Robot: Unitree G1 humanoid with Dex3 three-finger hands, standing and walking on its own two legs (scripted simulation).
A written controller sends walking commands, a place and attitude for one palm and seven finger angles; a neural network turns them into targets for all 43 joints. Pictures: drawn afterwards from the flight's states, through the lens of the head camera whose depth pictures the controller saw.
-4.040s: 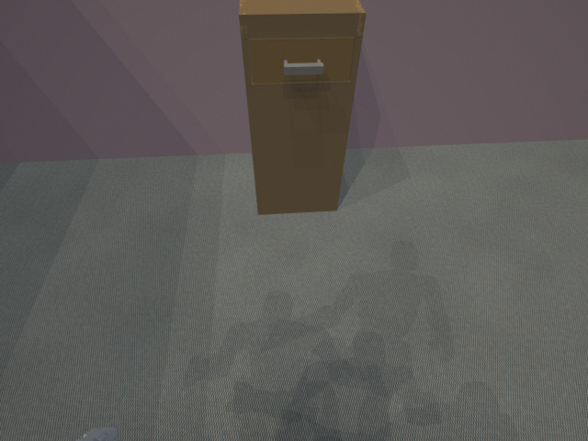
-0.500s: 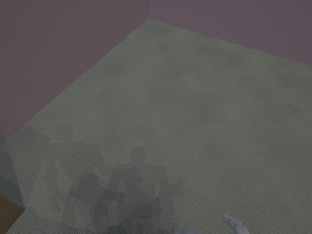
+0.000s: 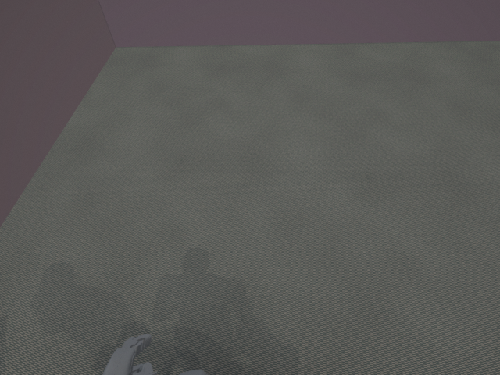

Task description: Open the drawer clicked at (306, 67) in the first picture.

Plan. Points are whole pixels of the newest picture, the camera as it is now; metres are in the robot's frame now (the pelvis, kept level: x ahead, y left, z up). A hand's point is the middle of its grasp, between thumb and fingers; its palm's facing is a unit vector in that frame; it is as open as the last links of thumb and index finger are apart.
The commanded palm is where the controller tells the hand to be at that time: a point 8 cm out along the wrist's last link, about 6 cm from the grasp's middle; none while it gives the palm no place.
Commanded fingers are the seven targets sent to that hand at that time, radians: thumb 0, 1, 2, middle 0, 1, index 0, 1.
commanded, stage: turn to face it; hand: left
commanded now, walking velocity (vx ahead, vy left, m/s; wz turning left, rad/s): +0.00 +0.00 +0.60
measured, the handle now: out of the picture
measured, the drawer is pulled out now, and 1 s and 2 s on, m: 0.00 0.00 0.00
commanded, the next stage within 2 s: none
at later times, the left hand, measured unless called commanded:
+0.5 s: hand out of the picture +0.00 +0.25 -0.16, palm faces +0.30 -0.91 -0.27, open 7.3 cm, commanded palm none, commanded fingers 0.00 0.90 0.90 -0.20 -0.30 -0.20 -0.30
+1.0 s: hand out of the picture -0.09 +0.15 -0.16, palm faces +0.59 -0.78 -0.23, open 7.4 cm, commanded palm none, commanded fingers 0.00 0.90 0.90 -0.20 -0.30 -0.20 -0.30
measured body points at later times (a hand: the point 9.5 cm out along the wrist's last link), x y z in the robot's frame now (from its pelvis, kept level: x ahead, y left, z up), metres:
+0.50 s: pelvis -0.01 +0.02 +0.01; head +0.03 +0.04 +0.46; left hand -0.02 +0.30 -0.14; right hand +0.10 -0.22 -0.13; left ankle +0.01 +0.11 -0.73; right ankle +0.01 -0.16 -0.67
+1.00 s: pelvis -0.02 -0.04 +0.01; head +0.02 -0.02 +0.45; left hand -0.12 +0.19 -0.14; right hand +0.21 -0.20 -0.14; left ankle -0.11 +0.07 -0.68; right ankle +0.03 -0.15 -0.73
